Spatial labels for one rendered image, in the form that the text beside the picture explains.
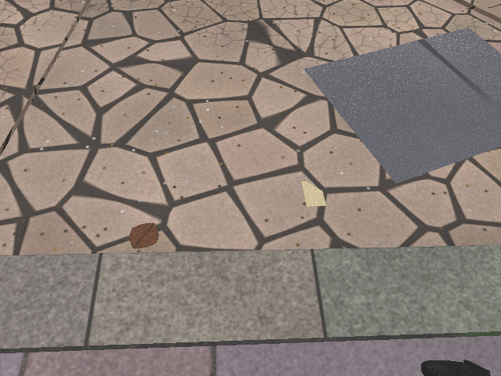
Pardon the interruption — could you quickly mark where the right robot hand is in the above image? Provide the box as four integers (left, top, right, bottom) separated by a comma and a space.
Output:
421, 360, 491, 376

